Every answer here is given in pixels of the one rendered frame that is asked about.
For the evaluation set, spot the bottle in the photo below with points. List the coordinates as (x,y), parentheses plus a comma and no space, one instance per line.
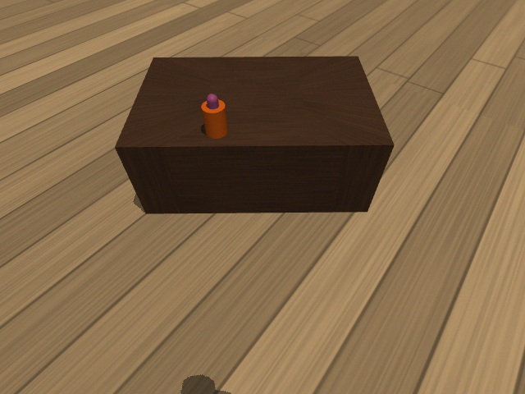
(214,117)

